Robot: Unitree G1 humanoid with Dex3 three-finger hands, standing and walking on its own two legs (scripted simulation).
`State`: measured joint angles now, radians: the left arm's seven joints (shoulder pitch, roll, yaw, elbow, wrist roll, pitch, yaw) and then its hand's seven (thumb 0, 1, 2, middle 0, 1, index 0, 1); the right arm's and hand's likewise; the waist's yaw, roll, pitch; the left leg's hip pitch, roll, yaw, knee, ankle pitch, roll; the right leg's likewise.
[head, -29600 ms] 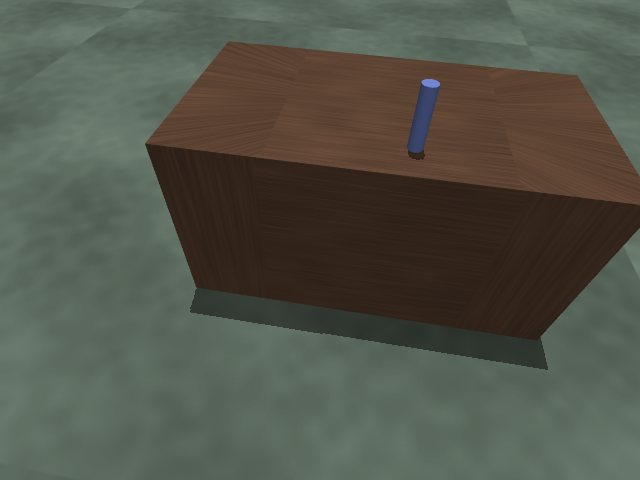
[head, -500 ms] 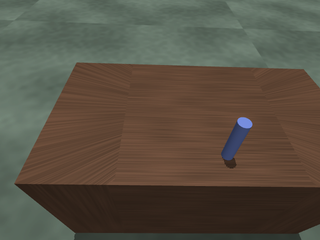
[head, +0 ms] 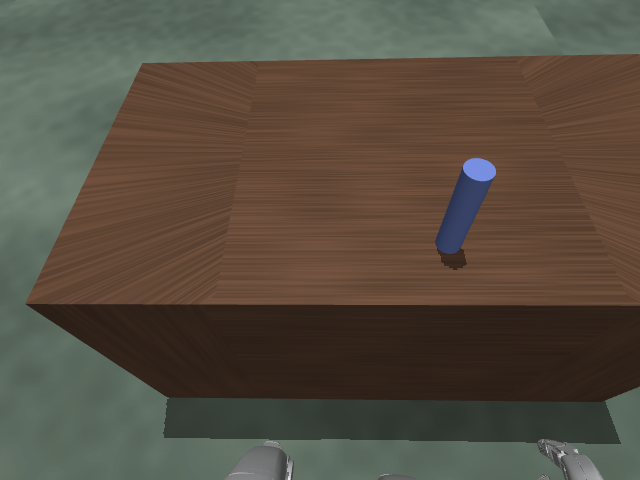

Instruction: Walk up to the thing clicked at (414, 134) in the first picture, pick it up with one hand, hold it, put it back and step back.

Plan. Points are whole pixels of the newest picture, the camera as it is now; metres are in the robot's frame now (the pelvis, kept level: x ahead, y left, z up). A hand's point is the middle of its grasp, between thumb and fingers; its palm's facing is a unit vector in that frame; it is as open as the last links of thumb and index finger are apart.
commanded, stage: step back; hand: right
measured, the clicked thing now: (461, 211) +0.49 -0.21 -0.02
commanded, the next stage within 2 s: none
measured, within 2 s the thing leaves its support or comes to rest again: neither
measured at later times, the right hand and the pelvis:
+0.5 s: hand out of the picture +0.00 -0.23 -0.13, palm faces -0.13 +0.90 -0.42, open 7.4 cm; pelvis -0.11 +0.03 +0.01, yaw +4 degrees
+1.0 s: hand out of the picture -0.17 -0.26 -0.16, palm faces -0.06 +0.92 -0.38, open 7.4 cm; pelvis -0.25 +0.02 +0.00, yaw +1 degrees
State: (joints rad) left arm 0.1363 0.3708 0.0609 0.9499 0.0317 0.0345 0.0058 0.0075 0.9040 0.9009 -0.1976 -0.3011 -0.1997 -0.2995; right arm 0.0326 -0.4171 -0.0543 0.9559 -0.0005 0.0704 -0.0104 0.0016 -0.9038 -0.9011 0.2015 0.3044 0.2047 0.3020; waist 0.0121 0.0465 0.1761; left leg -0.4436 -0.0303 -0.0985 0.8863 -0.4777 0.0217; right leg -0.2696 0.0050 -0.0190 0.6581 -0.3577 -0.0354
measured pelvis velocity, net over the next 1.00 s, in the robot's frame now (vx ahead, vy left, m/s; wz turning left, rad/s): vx -0.25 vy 0.02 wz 0.02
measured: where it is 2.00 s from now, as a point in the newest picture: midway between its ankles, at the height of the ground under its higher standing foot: outside the picture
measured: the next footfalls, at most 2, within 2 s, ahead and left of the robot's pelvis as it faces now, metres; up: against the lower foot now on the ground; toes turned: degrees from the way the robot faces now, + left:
left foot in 0.34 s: -0.05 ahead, +0.14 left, +0.00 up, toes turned +4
right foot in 0.74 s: -0.17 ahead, -0.11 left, +0.00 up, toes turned +1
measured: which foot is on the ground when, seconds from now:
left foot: up 0.00-0.32, down 0.34-0.76, up 0.78-1.00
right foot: down 0.00-0.36, up 0.38-0.72, down 0.74-1.00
